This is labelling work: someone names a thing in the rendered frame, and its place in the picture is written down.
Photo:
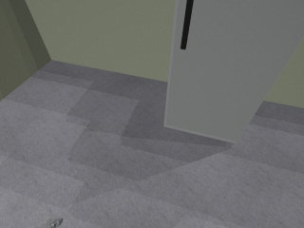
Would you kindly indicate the left robot hand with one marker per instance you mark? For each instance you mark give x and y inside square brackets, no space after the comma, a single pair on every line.
[52,223]

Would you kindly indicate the fridge door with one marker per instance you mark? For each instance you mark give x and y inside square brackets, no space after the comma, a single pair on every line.
[234,53]

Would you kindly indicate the handle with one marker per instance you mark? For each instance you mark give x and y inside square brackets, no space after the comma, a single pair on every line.
[186,23]

